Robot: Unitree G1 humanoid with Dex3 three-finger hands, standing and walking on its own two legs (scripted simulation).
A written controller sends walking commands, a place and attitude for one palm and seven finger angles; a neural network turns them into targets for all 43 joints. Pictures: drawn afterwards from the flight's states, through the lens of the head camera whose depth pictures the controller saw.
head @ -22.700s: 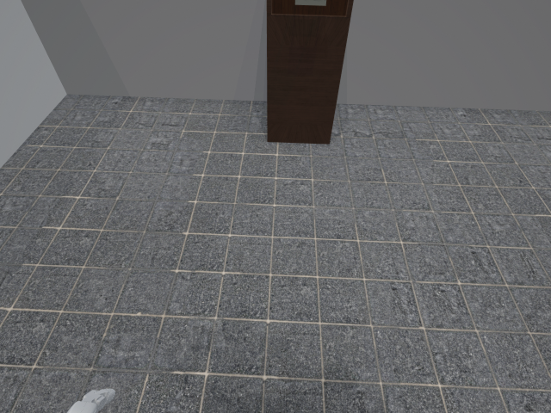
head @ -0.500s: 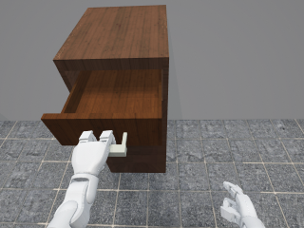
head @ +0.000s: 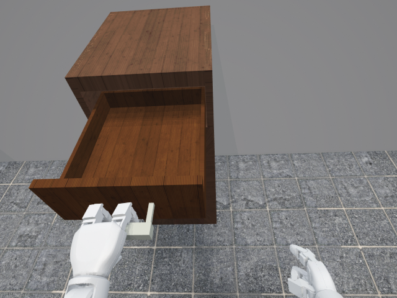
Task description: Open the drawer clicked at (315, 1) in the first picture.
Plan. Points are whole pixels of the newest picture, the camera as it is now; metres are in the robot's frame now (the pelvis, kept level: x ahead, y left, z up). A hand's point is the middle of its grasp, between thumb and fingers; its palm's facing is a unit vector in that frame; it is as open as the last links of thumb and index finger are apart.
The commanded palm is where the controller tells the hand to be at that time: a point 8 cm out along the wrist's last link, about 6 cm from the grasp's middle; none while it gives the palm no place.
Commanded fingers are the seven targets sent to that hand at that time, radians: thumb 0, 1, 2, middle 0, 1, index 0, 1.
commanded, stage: pull the drawer open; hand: left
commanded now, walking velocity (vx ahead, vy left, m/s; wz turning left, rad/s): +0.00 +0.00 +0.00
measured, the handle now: (120, 220) +0.26 +0.19 +0.04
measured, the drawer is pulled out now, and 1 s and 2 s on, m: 0.30 0.30 0.30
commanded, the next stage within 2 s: open the thumb to release the handle in 0.18 s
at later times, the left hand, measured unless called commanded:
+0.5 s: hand (115, 247) +0.21 +0.19 +0.01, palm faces +0.06 -0.10 -0.99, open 6.6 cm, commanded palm +0.18 +0.20 +0.06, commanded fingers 0.00 0.06 0.54 -0.34 -1.26 -0.34 -1.26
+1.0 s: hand (114, 250) +0.20 +0.19 +0.02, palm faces +0.04 -0.13 -0.99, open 13.7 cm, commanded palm +0.17 +0.20 +0.06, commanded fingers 0.00 -0.50 0.30 -0.30 -1.20 -0.30 -1.20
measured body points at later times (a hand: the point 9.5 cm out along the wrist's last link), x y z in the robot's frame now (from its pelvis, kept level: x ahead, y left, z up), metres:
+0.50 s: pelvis -0.01 -0.01 +0.00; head +0.01 -0.04 +0.45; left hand +0.20 +0.19 +0.07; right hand +0.21 -0.21 -0.11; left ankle -0.04 +0.13 -0.72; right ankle -0.01 -0.10 -0.72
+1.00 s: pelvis -0.03 -0.01 +0.01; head -0.02 -0.04 +0.45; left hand +0.20 +0.19 +0.07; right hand +0.18 -0.22 -0.10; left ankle -0.04 +0.13 -0.72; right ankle -0.01 -0.10 -0.72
